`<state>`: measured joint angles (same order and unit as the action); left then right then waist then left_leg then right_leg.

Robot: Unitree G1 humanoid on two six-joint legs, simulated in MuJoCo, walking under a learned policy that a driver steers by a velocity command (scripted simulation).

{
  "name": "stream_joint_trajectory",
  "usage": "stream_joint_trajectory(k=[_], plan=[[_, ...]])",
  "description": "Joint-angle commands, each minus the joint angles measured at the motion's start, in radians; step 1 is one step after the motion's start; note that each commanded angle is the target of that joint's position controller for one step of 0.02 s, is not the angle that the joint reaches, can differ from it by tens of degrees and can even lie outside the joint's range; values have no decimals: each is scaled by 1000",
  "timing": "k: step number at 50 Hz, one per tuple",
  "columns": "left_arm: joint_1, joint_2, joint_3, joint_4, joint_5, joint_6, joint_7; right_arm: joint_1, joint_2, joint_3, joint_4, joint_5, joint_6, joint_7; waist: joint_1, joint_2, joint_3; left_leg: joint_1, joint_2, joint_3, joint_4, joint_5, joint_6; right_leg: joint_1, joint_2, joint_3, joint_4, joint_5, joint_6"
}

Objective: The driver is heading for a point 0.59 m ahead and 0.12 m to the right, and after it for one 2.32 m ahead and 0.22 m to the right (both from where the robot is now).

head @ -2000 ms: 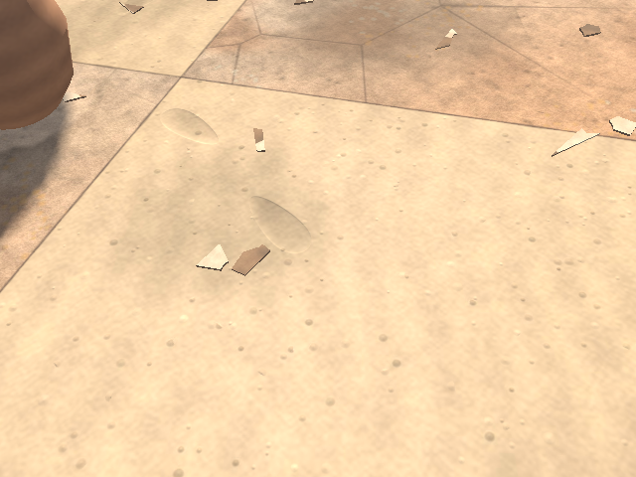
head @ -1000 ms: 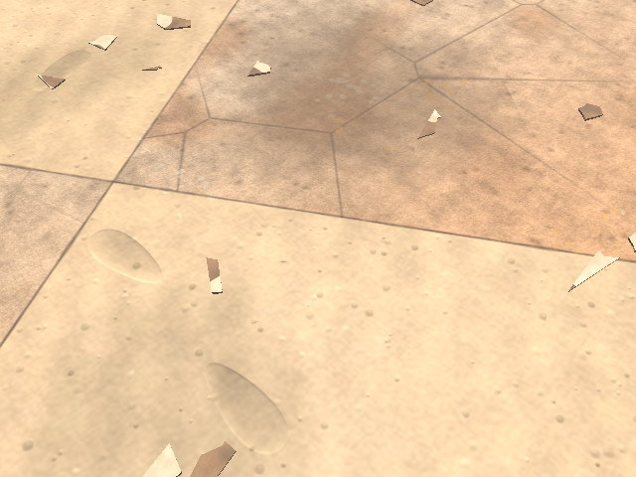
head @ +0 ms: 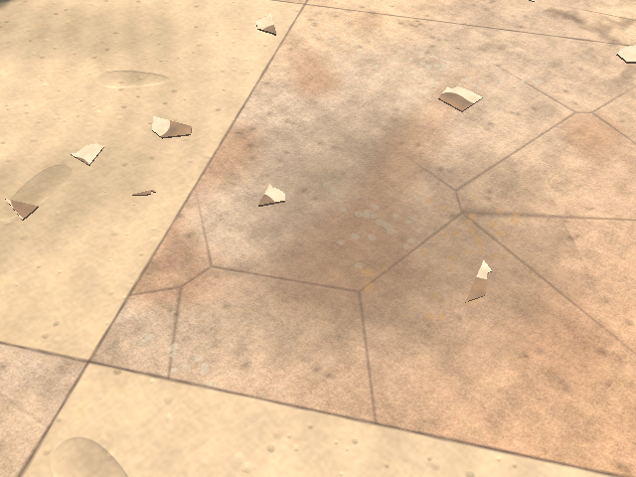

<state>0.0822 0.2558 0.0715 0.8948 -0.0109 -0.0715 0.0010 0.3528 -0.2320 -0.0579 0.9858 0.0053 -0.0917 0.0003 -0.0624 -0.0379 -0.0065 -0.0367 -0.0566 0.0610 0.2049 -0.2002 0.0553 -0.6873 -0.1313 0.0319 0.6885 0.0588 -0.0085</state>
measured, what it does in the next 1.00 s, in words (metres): walks ahead: right foot, then left foot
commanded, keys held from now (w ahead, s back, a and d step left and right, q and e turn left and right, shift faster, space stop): w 0.62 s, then w+e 0.02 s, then e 0.36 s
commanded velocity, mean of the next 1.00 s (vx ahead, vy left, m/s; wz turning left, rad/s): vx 0.41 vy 0.00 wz -0.12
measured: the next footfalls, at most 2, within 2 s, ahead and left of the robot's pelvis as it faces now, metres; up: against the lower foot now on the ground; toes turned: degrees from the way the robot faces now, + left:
right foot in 0.18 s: +0.28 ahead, -0.15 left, +0.00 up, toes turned -3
left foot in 0.72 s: +0.59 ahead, +0.10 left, +0.00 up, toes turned +1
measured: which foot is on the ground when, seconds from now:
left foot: down 0.00-0.18, up 0.20-0.70, down 0.72-1.00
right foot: up 0.00-0.16, down 0.18-0.74, up 0.76-1.00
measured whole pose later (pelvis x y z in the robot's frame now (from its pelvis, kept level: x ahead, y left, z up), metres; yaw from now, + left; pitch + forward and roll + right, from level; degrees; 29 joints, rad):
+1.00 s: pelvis +0.50 +0.00 +0.00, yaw -9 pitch +2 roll +1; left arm 0.18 0.28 0.10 0.87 -0.02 0.02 0.04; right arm 0.13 -0.24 -0.06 0.92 -0.03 -0.06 -0.02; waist 0.00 -0.03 0.06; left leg -0.27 0.03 0.19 0.37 -0.13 0.05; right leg -0.62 -0.08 0.00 1.02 -0.31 0.03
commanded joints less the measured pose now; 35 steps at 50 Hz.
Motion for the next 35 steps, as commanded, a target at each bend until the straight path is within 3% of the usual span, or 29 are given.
stream_joint_trajectory(k=[1,5,7,8,9,10,11,12,13,14,15,17,20,22,26,31,33,34,35], plan=[[-121,38,-3,-78,-6,-14,-14,31,-167,-34,-25,9,-5,-8,-9,97,81,-27,269,-117,-80,184,143,16,30,-32,-100,43,-1],[-153,64,-2,-110,-11,-27,-36,48,-183,-44,-2,15,16,-15,6,112,88,98,329,-132,3,275,124,27,48,-30,-170,-82,-43],[-47,104,16,-87,-9,-32,-38,8,-197,-49,-10,17,25,-17,76,134,22,106,316,-110,125,528,97,206,97,-73,-196,-134,-75],[107,145,40,-37,-5,-32,-33,-7,-179,-42,-15,16,30,-17,148,118,-69,62,263,-68,301,643,72,417,129,-98,-207,-119,-101],[296,218,64,6,6,-32,-24,0,-145,-25,-36,3,30,-17,208,27,-215,-131,203,-21,598,447,35,729,-17,66,-175,-102,-162],[377,298,81,32,7,-26,-26,122,-13,13,-43,-4,7,-5,150,-233,-340,-550,11,-22,975,-150,-36,1082,-249,544,-275,-285,-325],[375,207,51,28,1,-26,-27,72,-89,-2,-33,14,-18,1,179,-188,-362,-672,25,-173,1112,-371,-20,1089,-257,688,-381,-386,-314],[288,162,36,13,-1,-29,-25,-21,-151,-19,-64,39,-33,5,168,-138,-221,-749,81,-169,1148,-308,-1,974,-225,541,-389,-372,-264],[203,134,26,-10,3,-30,-24,-79,-153,-18,-79,40,-37,0,140,-58,-138,-726,138,-138,1108,-211,6,824,-188,413,-408,-286,-237],[145,105,17,-17,14,-31,-28,-109,-146,-25,-81,25,-32,-7,111,-15,-72,-682,171,-128,1043,-146,4,685,-153,325,-441,-207,-224],[121,81,9,-16,23,-35,-30,-90,-134,-30,-78,19,-18,-10,75,-39,-55,-613,200,-136,996,-104,5,600,-125,265,-470,-164,-211],[129,81,8,-3,19,-40,-30,-60,-94,-27,-69,16,7,-12,49,-49,-35,-561,212,-129,932,-74,-4,526,-101,201,-523,-139,-219],[176,125,19,19,16,-42,-12,-141,-92,-29,-98,5,20,-16,55,-17,13,-640,222,-121,796,37,-35,518,-104,148,-570,-84,-233],[205,130,19,28,13,-37,-2,-203,-87,-29,-118,0,19,-13,69,-13,27,-675,218,-116,683,143,-49,543,-93,110,-580,-65,-220],[260,135,18,48,3,-30,6,-332,-64,-17,-149,7,11,1,109,-21,57,-635,177,-74,468,296,-53,565,-60,32,-586,-67,-188],[332,147,25,90,-6,-9,10,-446,-71,-7,-195,17,1,29,140,-26,97,-646,151,-67,340,241,-30,704,-117,28,-526,-50,-180],[322,151,29,95,-8,2,14,-432,-94,-14,-204,13,-9,36,110,-36,95,-583,131,-72,294,176,-8,732,-131,52,-456,72,-160],[304,161,32,92,-7,9,16,-377,-116,-24,-192,6,-15,36,77,-53,59,-492,100,-54,276,158,3,737,-118,53,-383,229,-143],[279,159,30,84,-9,16,18,-253,-149,-42,-156,-5,-21,32,11,-54,-16,-321,64,-27,241,210,22,721,-72,33,-247,384,-114]])
Keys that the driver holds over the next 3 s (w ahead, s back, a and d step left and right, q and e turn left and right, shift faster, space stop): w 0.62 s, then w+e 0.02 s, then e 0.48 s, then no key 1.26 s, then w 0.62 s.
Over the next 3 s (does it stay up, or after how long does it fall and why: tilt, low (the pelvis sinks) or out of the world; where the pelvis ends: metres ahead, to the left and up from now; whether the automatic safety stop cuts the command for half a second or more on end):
stays up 0.74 -0.05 -0.02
